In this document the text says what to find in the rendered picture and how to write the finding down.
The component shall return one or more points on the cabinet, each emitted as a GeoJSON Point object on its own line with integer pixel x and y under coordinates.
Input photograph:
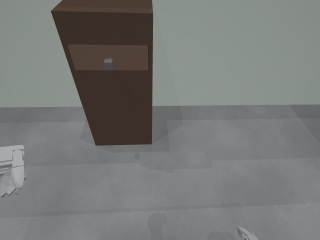
{"type": "Point", "coordinates": [117, 103]}

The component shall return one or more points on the robot right hand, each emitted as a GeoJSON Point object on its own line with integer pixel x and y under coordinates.
{"type": "Point", "coordinates": [245, 235]}

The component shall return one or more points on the robot left hand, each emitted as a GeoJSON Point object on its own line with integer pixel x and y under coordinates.
{"type": "Point", "coordinates": [12, 170]}

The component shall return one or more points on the drawer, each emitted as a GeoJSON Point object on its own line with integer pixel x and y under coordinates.
{"type": "Point", "coordinates": [125, 57]}

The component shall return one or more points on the handle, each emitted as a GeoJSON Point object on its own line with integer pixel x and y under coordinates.
{"type": "Point", "coordinates": [108, 64]}

